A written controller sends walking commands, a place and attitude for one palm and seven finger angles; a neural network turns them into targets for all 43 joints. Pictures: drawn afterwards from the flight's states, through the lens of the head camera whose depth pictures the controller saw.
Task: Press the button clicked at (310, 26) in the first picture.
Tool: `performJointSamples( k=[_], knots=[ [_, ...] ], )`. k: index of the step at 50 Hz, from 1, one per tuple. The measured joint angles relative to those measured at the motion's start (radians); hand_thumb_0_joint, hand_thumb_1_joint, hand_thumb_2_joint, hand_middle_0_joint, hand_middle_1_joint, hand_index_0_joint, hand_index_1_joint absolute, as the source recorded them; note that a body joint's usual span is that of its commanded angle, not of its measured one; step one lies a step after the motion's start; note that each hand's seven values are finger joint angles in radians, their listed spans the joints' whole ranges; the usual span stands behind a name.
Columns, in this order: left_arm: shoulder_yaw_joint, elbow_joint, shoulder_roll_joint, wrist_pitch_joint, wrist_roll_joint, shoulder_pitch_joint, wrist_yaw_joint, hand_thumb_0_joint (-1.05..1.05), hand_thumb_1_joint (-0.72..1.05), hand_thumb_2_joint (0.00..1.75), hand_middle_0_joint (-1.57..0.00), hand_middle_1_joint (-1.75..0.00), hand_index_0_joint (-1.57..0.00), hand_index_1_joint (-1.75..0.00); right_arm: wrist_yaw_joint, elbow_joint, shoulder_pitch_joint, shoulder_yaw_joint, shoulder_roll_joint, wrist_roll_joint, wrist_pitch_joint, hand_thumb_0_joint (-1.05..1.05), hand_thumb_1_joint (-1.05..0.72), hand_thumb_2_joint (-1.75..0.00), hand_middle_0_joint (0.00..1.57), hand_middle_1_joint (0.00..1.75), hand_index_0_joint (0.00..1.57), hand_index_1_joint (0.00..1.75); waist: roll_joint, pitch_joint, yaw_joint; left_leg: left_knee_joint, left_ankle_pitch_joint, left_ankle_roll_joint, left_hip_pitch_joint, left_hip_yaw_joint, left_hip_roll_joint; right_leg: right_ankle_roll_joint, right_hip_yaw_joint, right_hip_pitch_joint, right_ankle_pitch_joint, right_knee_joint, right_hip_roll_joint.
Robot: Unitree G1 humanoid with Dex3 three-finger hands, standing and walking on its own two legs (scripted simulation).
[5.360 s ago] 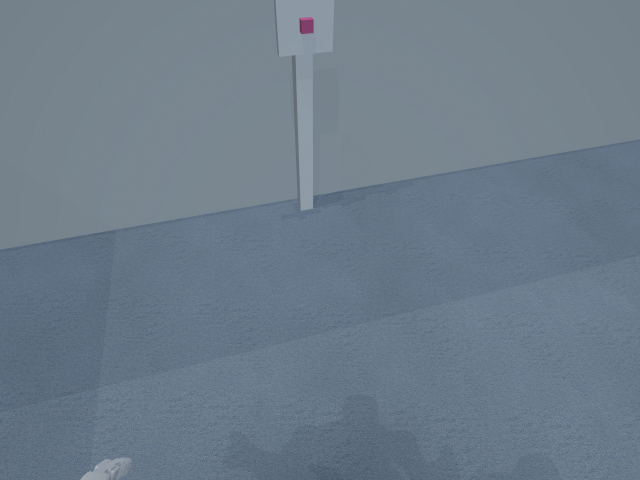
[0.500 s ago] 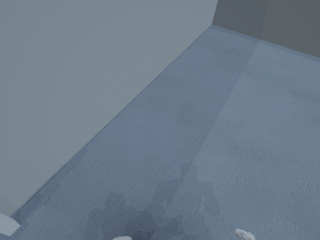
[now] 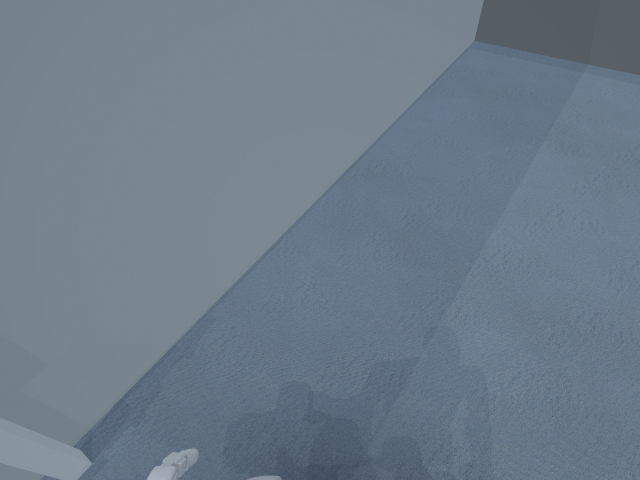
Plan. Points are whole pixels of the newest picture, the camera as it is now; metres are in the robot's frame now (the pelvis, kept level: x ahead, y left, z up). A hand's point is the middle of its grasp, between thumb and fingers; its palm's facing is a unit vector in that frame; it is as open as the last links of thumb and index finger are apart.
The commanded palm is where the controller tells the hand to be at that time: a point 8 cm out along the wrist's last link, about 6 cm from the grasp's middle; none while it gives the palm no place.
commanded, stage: turn to face it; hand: left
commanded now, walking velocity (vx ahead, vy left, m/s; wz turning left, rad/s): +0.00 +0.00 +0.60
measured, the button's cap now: out of the picture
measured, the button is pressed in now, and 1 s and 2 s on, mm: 0 0 0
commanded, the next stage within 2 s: take the last steps up to it in 1.48 s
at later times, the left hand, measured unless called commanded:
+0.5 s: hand out of the picture -0.05 +0.26 -0.19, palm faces +0.36 -0.90 -0.25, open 7.4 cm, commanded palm none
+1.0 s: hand out of the picture +0.01 +0.22 -0.13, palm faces +0.55 -0.78 -0.30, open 7.4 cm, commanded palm none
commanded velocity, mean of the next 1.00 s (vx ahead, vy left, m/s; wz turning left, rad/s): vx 0.00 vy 0.00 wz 0.60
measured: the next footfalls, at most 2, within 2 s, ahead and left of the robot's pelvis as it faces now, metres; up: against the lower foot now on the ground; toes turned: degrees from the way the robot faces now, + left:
left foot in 0.38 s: +0.02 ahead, +0.14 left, +0.00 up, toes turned +24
right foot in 0.88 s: +0.10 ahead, -0.08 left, +0.00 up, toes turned +29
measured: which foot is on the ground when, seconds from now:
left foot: up 0.00-0.36, down 0.38-0.88, up 0.90-1.00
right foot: down 0.00-0.38, up 0.40-0.86, down 0.88-1.00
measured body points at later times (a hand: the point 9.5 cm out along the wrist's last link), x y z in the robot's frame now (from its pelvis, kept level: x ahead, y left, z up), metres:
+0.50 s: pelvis +0.00 +0.04 -0.01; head +0.04 +0.08 +0.44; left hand -0.07 +0.31 -0.17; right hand +0.21 -0.17 -0.12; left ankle -0.02 +0.12 -0.74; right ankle +0.00 -0.11 -0.67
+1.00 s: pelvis +0.01 -0.01 +0.00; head +0.06 -0.03 +0.45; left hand -0.02 +0.26 -0.11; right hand +0.19 -0.21 -0.17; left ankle -0.06 +0.10 -0.67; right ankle +0.06 -0.10 -0.74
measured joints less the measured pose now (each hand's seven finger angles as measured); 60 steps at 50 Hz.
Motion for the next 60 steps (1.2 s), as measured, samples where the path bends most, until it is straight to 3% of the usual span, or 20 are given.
performJointSamples(
  k=[3,7,13,17,19,20,22,25,28,33,38,42,44,45,48,52,56,60],
  knots=[
    [-0.002,-0.004,-0.002,0.003,0.0,0.018,0.004,0.0,0.9,0.9,-0.2,-0.3,-0.2,-0.3,0.007,-0.019,-0.03,-0.009,-0.017,-0.004,0.007,0.0,-0.91,-0.9,0.2,0.3,0.2,0.3,-0.002,0.003,0.009,0.176,0.04,-0.019,-0.065,0.01,0.025,-0.001,-0.039,0.033,0.008,-0.034,-0.019],
    [-0.002,-0.005,0.002,0.002,0.001,0.049,0.006,0.0,0.9,0.9,-0.2,-0.3,-0.2,-0.3,0.012,-0.048,-0.079,-0.017,-0.042,-0.006,0.012,0.0,-0.91,-0.9,0.2,0.3,0.19,0.3,-0.006,0.015,0.024,0.2,0.078,-0.039,-0.087,0.008,0.056,0.003,-0.091,0.057,0.008,-0.05,-0.04],
    [0.005,0.001,0.039,0.013,0.01,0.098,0.001,0.0,0.91,0.9,-0.2,-0.3,-0.2,-0.3,0.019,-0.089,-0.162,-0.016,-0.067,-0.004,0.019,0.0,-0.91,-0.9,0.2,0.3,0.19,0.3,-0.029,0.041,0.06,0.022,0.073,-0.039,-0.035,0.04,0.078,0.018,-0.164,0.058,-0.017,-0.018,-0.073],
    [0.018,0.008,0.078,0.027,0.014,0.125,-0.004,0.0,0.91,0.9,-0.2,-0.3,-0.2,-0.3,0.023,-0.126,-0.206,-0.006,-0.07,-0.001,0.008,0.0,-0.91,-0.9,0.2,0.29,0.19,0.3,-0.058,0.057,0.085,-0.152,0.073,-0.018,0.039,0.083,0.074,0.039,-0.21,0.037,-0.052,0.045,-0.103],
    [0.025,0.01,0.098,0.032,0.01,0.144,-0.008,0.0,0.9,0.9,-0.2,-0.3,-0.2,-0.3,0.027,-0.147,-0.217,0.001,-0.073,-0.002,-0.005,0.0,-0.91,-0.9,0.2,0.29,0.19,0.3,-0.071,0.055,0.094,-0.285,0.141,0.003,0.101,0.102,0.062,0.056,-0.228,0.014,-0.086,0.109,-0.124],
    [0.03,0.014,0.111,0.039,0.005,0.146,-0.011,0.01,0.9,0.9,-0.2,-0.3,-0.2,-0.3,0.027,-0.155,-0.224,0.001,-0.068,-0.003,-0.016,0.0,-0.91,-0.9,0.2,0.3,0.19,0.3,-0.092,0.059,0.095,-0.293,0.136,0.034,0.1,0.104,0.045,0.069,-0.203,-0.015,-0.105,0.173,-0.145],
    [0.035,0.019,0.131,0.063,0.003,0.136,-0.01,0.01,0.9,0.9,-0.2,-0.3,-0.2,-0.3,0.025,-0.167,-0.233,0.011,-0.06,0.002,-0.035,0.0,-0.91,-0.9,0.2,0.3,0.19,0.3,-0.112,0.073,0.102,-0.267,0.121,0.075,0.088,0.096,0.028,0.097,-0.082,-0.097,-0.223,0.354,-0.126],
    [0.04,0.019,0.136,0.079,0.003,0.117,-0.01,0.01,0.91,0.9,-0.2,-0.3,-0.2,-0.3,0.012,-0.171,-0.224,0.023,-0.052,0.001,-0.042,0.0,-0.91,-0.9,0.2,0.3,0.2,0.3,-0.099,0.07,0.098,-0.311,0.146,0.086,0.104,0.064,0.023,0.119,0.028,-0.192,-0.216,0.549,-0.08],
    [0.04,0.003,0.133,0.07,0.002,0.093,-0.018,0.01,0.91,0.9,-0.2,-0.3,-0.2,-0.3,0.006,-0.164,-0.205,0.029,-0.045,0.002,-0.04,0.0,-0.91,-0.9,0.2,0.3,0.2,0.3,-0.082,0.062,0.088,-0.382,0.19,0.091,0.13,0.031,0.009,0.132,0.088,-0.242,-0.129,0.607,-0.064],
    [0.038,-0.029,0.126,0.06,0.001,0.056,-0.019,0.01,0.91,0.9,-0.2,-0.3,-0.2,-0.3,0.009,-0.15,-0.166,0.033,-0.028,0.002,-0.035,0.0,-0.91,-0.9,0.2,0.3,0.2,0.3,-0.073,0.038,0.071,-0.449,0.234,0.092,0.153,-0.015,-0.02,0.147,0.14,-0.25,-0.068,0.548,-0.052],
    [0.032,-0.052,0.111,0.062,-0.004,0.015,-0.013,0.01,0.91,0.9,-0.2,-0.3,-0.2,-0.3,0.012,-0.14,-0.133,0.026,-0.019,-0.004,-0.028,0.0,-0.91,-0.89,0.2,0.3,0.2,0.3,-0.058,0.025,0.043,-0.45,0.247,0.082,0.14,-0.063,-0.043,0.145,0.15,-0.198,-0.103,0.4,-0.024],
    [0.02,-0.076,0.09,0.051,-0.011,-0.01,-0.011,0.01,0.9,0.9,-0.2,-0.3,-0.2,-0.3,0.012,-0.131,-0.112,0.013,-0.03,-0.006,-0.017,0.0,-0.91,-0.89,0.2,0.3,0.2,0.3,-0.028,0.024,0.02,-0.417,0.245,0.062,0.107,-0.108,-0.059,0.129,0.145,-0.119,-0.105,0.209,0.015],
    [0.013,-0.091,0.082,0.037,-0.013,-0.01,-0.011,0.01,0.9,0.9,-0.2,-0.3,-0.2,-0.3,0.012,-0.128,-0.098,0.005,-0.038,-0.003,-0.012,0.0,-0.91,-0.89,0.2,0.3,0.2,0.3,-0.019,0.016,0.018,-0.38,0.235,0.046,0.08,-0.129,-0.074,0.118,0.135,-0.049,-0.025,0.051,0.027],
    [0.01,-0.092,0.07,0.027,-0.009,-0.01,-0.008,0.01,0.9,0.9,-0.2,-0.3,-0.2,-0.3,0.013,-0.124,-0.095,-0.001,-0.049,0.001,-0.009,0.0,-0.91,-0.89,0.2,0.3,0.2,0.3,0.004,0.019,0.018,-0.344,0.217,0.04,0.062,-0.142,-0.067,0.094,0.119,-0.036,-0.003,0.024,0.037],
    [-0.009,-0.097,0.044,0.02,-0.002,0.009,-0.006,0.01,0.9,0.9,-0.2,-0.3,-0.2,-0.3,0.013,-0.112,-0.082,-0.019,-0.069,-0.001,0.009,0.0,-0.91,-0.9,0.2,0.3,0.2,0.3,0.027,0.016,0.013,-0.067,0.024,0.013,-0.025,-0.115,-0.072,0.03,0.069,-0.017,-0.016,0.031,0.019],
    [-0.014,-0.085,0.032,0.019,-0.002,0.048,-0.002,0.01,0.9,0.9,-0.2,-0.3,-0.2,-0.3,0.025,-0.101,-0.081,-0.026,-0.082,-0.007,0.021,0.0,-0.91,-0.9,0.2,0.3,0.2,0.3,0.012,0.013,0.016,0.212,0.064,-0.019,-0.09,-0.063,-0.032,0.022,0.027,0.031,0.001,-0.022,-0.016],
    [-0.017,-0.069,0.03,0.015,0.0,0.077,-0.002,0.01,0.9,0.9,-0.2,-0.3,-0.2,-0.3,0.029,-0.096,-0.087,-0.025,-0.086,-0.006,0.026,0.0,-0.91,-0.9,0.2,0.3,0.19,0.3,-0.004,0.022,0.021,0.234,0.096,-0.044,-0.083,-0.055,0.016,0.025,-0.026,0.059,0.008,-0.047,-0.041],
    [-0.016,-0.051,0.035,0.013,0.007,0.108,-0.005,0.01,0.9,0.9,-0.2,-0.3,-0.2,-0.3,0.027,-0.088,-0.115,-0.018,-0.086,-0.004,0.034,0.0,-0.91,-0.9,0.2,0.3,0.19,0.3,-0.023,0.035,0.044,0.119,0.061,-0.051,-0.034,-0.034,0.044,0.033,-0.07,0.066,0.003,-0.042,-0.064]
  ],
)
